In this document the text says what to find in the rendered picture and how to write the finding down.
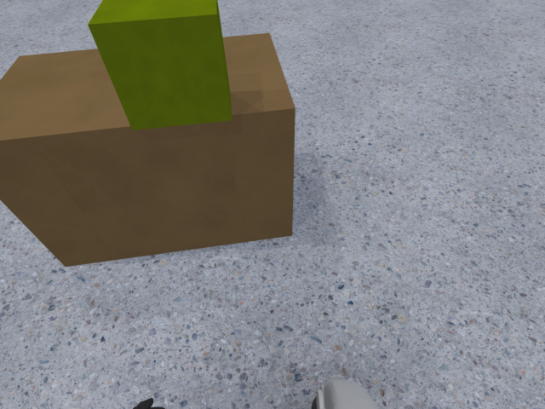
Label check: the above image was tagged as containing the pedestal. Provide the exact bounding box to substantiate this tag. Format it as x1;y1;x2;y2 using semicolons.
0;33;295;267

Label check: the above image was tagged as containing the right robot shin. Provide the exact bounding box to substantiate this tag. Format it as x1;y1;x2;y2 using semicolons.
325;375;344;384

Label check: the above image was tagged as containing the carton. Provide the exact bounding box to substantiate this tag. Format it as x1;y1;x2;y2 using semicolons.
88;0;232;130

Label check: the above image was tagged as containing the robot right thigh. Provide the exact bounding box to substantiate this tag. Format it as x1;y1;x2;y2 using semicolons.
317;380;380;409

